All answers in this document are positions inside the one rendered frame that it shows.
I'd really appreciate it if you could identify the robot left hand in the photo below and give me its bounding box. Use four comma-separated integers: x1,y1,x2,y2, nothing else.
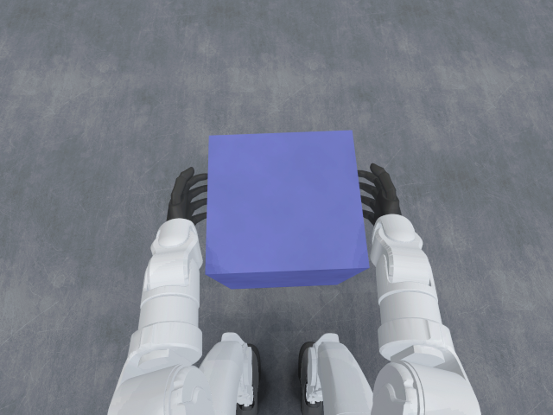
167,167,208,226

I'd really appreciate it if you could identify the robot right thigh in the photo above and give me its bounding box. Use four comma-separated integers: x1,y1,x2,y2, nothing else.
308,342,373,415

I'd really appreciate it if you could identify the left robot upper arm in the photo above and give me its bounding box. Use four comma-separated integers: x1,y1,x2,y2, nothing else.
108,363,215,415

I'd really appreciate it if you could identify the robot left forearm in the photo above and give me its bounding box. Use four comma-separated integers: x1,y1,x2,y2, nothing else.
107,219,203,415

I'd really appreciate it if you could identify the carton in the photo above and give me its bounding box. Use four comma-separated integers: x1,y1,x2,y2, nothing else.
205,131,370,289

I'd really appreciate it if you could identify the right robot upper arm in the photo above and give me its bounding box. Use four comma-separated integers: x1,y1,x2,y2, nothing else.
371,360,480,415

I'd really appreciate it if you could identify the robot right forearm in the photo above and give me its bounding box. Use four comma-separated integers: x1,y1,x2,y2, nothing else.
370,214,481,415

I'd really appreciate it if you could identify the robot right foot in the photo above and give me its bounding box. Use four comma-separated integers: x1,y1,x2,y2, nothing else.
298,342,322,415

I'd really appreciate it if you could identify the robot right hand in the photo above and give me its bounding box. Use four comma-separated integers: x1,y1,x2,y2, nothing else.
358,163,402,225

